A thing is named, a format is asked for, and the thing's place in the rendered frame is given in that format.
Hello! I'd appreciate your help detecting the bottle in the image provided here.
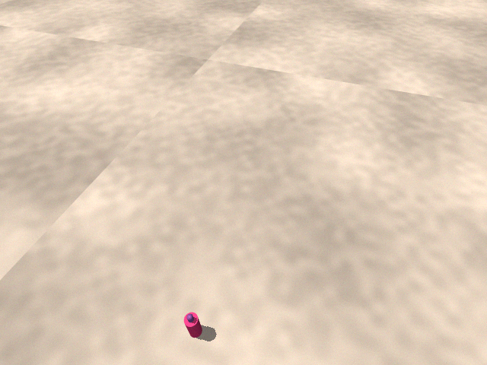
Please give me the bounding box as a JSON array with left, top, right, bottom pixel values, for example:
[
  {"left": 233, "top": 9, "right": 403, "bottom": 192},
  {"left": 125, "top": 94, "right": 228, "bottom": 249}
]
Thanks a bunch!
[{"left": 184, "top": 313, "right": 202, "bottom": 338}]

